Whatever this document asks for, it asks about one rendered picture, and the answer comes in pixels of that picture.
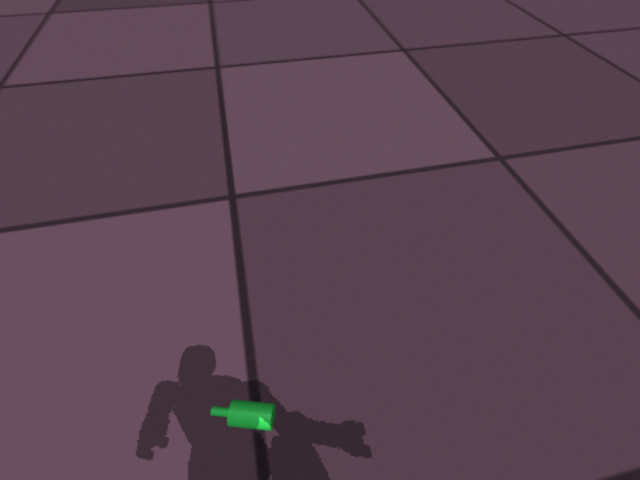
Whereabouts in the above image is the bottle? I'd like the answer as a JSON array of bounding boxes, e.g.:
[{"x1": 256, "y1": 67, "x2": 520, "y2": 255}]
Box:
[{"x1": 210, "y1": 399, "x2": 275, "y2": 431}]

